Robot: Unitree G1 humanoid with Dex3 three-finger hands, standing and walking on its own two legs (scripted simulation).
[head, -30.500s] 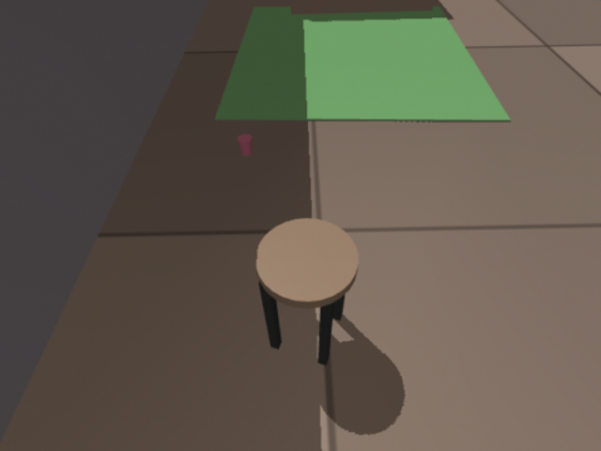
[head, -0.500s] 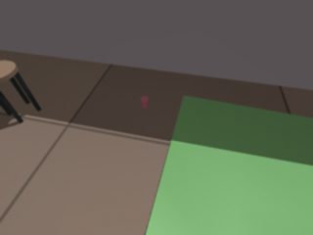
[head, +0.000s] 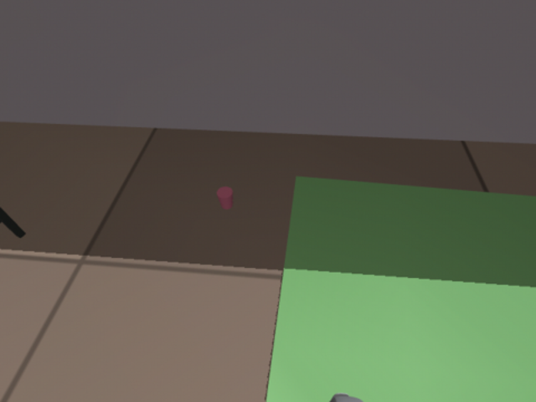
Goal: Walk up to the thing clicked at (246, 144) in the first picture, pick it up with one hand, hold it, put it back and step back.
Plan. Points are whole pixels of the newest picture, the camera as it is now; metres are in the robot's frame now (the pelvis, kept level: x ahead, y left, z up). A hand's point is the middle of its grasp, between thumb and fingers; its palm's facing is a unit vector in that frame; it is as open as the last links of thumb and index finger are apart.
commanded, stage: walk up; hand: left
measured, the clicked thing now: (225, 198) +1.16 +0.21 -0.73
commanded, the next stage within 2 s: none
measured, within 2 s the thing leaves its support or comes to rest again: neither
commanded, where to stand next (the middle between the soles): +0.85 -0.02 m, yaw +0 degrees
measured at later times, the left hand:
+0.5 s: hand (133, 354) +0.27 +0.27 -0.18, palm faces +0.01 -0.94 -0.35, open 7.4 cm
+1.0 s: hand (174, 217) +0.55 +0.23 -0.12, palm faces +0.00 -0.91 -0.41, open 7.4 cm
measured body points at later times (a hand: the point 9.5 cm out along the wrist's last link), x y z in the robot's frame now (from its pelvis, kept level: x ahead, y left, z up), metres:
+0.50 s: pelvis +0.25 +0.00 -0.03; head +0.28 +0.02 +0.42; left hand +0.27 +0.32 -0.15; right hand +0.39 -0.33 -0.11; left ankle +0.36 +0.10 -0.75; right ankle +0.14 -0.14 -0.71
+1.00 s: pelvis +0.46 -0.05 -0.01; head +0.48 -0.07 +0.44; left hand +0.55 +0.27 -0.09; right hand +0.51 -0.37 -0.14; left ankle +0.41 +0.09 -0.67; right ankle +0.52 -0.17 -0.73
